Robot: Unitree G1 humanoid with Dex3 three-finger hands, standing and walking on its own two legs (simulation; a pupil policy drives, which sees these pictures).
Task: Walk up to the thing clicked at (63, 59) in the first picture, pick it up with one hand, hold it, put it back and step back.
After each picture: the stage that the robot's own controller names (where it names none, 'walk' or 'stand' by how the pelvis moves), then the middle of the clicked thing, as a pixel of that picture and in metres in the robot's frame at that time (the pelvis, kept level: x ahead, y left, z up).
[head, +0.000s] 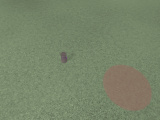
stand; (63, 57) +1.29 +0.17 -0.72
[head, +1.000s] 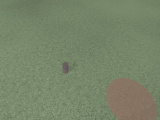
walk; (65, 68) +1.18 +0.10 -0.71
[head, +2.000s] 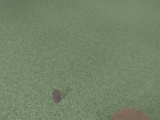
walk; (56, 96) +0.75 +0.12 -0.71
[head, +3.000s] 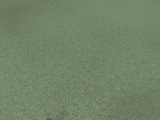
stand; out of the picture +0.50 +0.21 -0.70
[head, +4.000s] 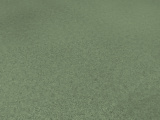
stand; out of the picture +0.46 +0.19 -0.72
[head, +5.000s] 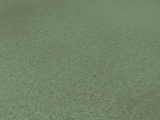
stand; out of the picture +0.44 +0.19 -0.72
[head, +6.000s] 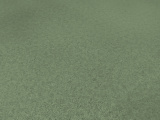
stand; out of the picture +0.45 +0.19 -0.73
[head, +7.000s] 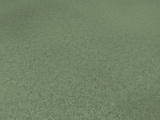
stand; out of the picture +0.44 +0.19 -0.73
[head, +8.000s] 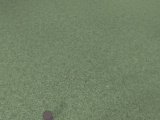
go down; (48, 117) +0.46 +0.20 -0.70
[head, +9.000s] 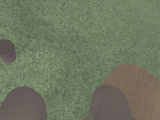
go down; (7, 52) +0.51 +0.27 -0.29
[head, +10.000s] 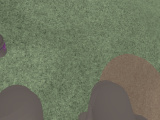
close in; out of the picture +0.50 +0.28 -0.27
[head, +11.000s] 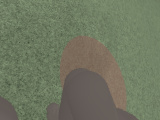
close in; out of the picture +0.48 +0.32 -0.22
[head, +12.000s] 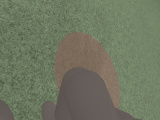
close; out of the picture +0.47 +0.33 -0.23
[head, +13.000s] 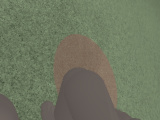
lift; out of the picture +0.44 +0.29 -0.23
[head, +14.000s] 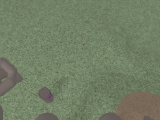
close; (46, 95) +0.44 +0.19 -0.48
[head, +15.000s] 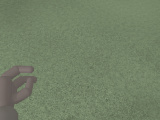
close; out of the picture +0.41 +0.15 -0.67
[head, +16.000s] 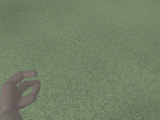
close; out of the picture +0.40 +0.17 -0.68
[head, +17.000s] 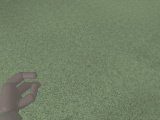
stand; out of the picture +0.39 +0.16 -0.68
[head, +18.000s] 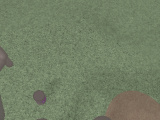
crouch; (40, 97) +0.43 +0.18 -0.52
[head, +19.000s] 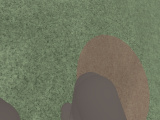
lower; out of the picture +0.44 +0.25 -0.25
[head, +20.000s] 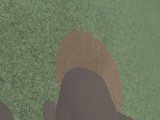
lower; out of the picture +0.43 +0.27 -0.23
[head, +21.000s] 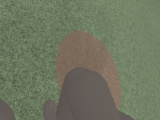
lower; out of the picture +0.42 +0.27 -0.23
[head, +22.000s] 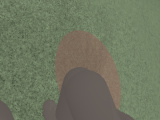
lower; out of the picture +0.42 +0.27 -0.23
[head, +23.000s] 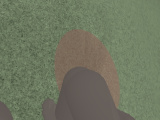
lower; out of the picture +0.42 +0.27 -0.23
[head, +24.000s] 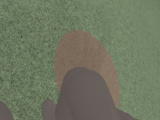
open; out of the picture +0.42 +0.27 -0.23
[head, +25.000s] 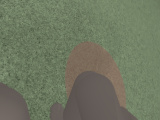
stand; out of the picture +0.35 +0.21 -0.27
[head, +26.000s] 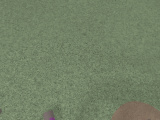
stand; out of the picture +0.33 +0.15 -0.58
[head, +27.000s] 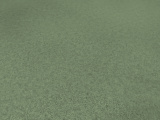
stand; out of the picture +0.31 +0.14 -0.69
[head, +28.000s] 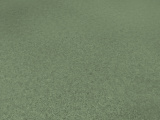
stand; out of the picture +0.31 +0.14 -0.69
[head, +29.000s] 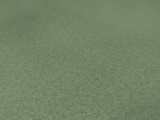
stand; out of the picture +0.33 +0.13 -0.74
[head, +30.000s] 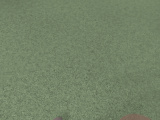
walk; out of the picture +0.37 +0.10 -0.71
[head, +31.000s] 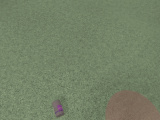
walk; (58, 108) +0.50 +0.13 -0.73
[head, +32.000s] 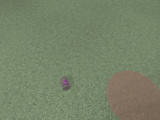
walk; (64, 83) +0.83 +0.22 -0.73
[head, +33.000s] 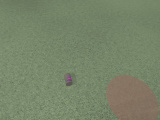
stand; (68, 79) +0.97 +0.11 -0.74
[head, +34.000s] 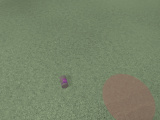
stand; (63, 81) +0.95 +0.15 -0.75
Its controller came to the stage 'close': yes
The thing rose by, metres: 0.01
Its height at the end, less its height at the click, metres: -0.02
